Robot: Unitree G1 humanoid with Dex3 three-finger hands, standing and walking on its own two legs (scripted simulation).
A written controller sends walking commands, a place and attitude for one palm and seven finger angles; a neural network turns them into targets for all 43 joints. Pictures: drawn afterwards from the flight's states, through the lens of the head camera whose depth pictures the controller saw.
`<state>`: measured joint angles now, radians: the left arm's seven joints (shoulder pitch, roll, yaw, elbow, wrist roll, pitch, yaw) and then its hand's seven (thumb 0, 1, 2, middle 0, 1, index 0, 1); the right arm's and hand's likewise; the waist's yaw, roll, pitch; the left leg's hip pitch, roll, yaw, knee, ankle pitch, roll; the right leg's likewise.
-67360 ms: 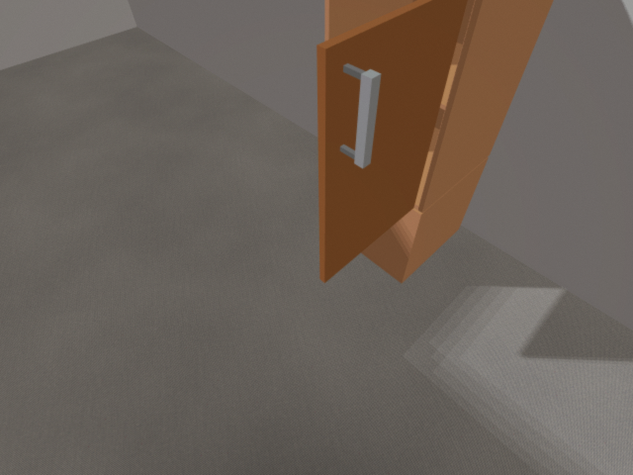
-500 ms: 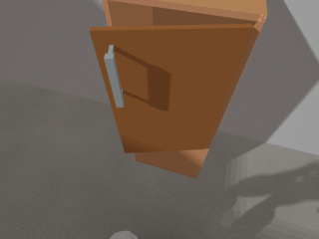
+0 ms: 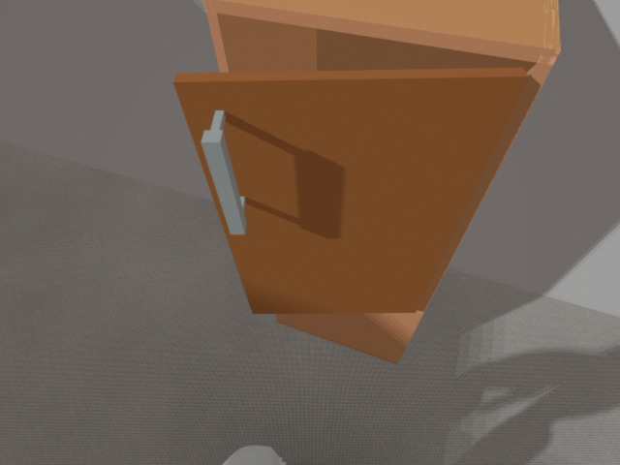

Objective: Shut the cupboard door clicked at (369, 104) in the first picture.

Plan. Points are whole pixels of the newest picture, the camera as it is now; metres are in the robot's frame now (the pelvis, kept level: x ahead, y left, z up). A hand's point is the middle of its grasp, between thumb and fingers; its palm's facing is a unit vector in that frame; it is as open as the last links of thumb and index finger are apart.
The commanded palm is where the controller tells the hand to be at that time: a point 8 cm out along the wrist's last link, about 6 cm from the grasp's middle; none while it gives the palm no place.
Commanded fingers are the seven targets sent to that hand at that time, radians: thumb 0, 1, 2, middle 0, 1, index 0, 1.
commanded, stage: come to a stop and stand still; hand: left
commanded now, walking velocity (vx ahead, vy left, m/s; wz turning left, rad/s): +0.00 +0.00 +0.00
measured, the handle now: (229, 177) +0.43 +0.14 +0.13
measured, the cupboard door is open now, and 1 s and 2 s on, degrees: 20 20 20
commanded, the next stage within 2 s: look again from close up in 1.96 s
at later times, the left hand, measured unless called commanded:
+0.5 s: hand out of the picture +0.02 +0.27 -0.16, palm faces -0.04 -0.97 -0.23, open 7.4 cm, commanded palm none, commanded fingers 0.00 0.90 0.90 -0.20 -0.30 -0.20 -0.30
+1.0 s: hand out of the picture -0.12 +0.26 -0.18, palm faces +0.05 -0.99 -0.16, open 7.4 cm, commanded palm none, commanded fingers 0.00 0.90 0.90 -0.20 -0.30 -0.20 -0.30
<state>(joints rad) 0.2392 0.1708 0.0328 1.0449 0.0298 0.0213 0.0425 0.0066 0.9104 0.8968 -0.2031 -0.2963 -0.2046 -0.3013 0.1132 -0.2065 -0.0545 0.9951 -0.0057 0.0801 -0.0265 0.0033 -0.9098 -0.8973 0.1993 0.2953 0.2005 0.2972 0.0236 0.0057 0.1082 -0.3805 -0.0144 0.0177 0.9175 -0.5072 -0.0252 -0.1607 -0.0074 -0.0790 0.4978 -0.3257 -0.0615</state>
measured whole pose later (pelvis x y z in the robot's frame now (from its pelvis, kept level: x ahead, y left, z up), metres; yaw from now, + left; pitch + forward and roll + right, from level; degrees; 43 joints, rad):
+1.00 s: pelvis -0.05 +0.10 +0.00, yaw +1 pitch -1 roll -1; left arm 0.43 0.15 -0.02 1.10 0.02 0.00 0.03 0.01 0.91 0.90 -0.20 -0.30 -0.20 -0.30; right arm 0.23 -0.17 -0.01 1.05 0.00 0.01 -0.01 0.01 -0.92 -0.90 0.20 0.30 0.20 0.30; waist 0.03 -0.02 0.01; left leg -0.25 -0.12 0.02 0.39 -0.13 0.12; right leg -0.21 -0.02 0.11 0.44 -0.23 -0.01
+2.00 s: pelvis +0.00 +0.05 +0.01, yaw +0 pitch -1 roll +0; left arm 0.22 0.22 -0.03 1.06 0.01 -0.02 0.03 0.01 0.91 0.90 -0.20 -0.30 -0.20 -0.30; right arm 0.18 -0.22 0.01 1.09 0.00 -0.02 -0.02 0.00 -0.91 -0.90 0.20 0.30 0.20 0.30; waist 0.00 -0.02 0.04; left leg -0.17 -0.06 0.01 0.39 -0.21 0.05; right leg -0.12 0.04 0.11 0.40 -0.26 -0.01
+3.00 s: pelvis +0.01 +0.03 +0.00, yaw +2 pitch +0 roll +1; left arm 0.26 0.20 -0.01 1.07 0.00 0.01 0.03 0.00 0.91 0.90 -0.20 -0.30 -0.20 -0.30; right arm 0.20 -0.15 0.02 1.13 -0.01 -0.01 -0.04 0.00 -0.91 -0.90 0.20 0.30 0.20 0.30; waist -0.01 -0.05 0.03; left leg -0.17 -0.06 -0.05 0.38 -0.21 0.03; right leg -0.11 0.04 0.06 0.41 -0.30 -0.04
